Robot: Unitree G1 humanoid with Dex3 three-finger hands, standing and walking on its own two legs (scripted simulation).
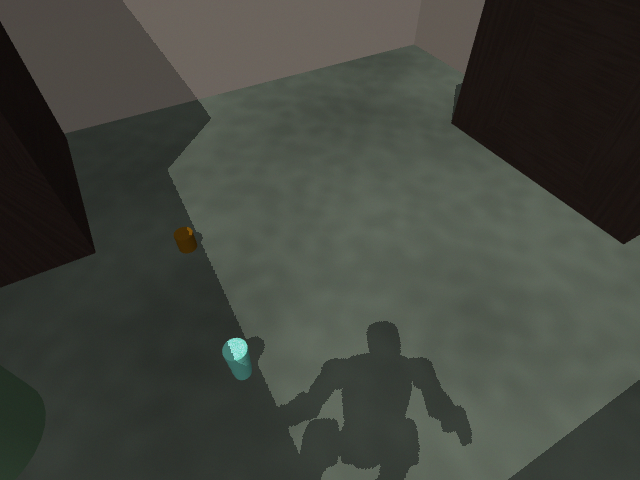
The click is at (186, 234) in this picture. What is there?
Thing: squat round
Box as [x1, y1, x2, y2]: [174, 227, 196, 252]
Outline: 181,227 174,232 175,240 179,249 182,252 190,252 196,247 195,239 190,228
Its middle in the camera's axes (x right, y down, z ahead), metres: -0.56 -0.01 +1.62
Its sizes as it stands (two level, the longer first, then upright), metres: 0.075 0.075 0.081
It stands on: the floor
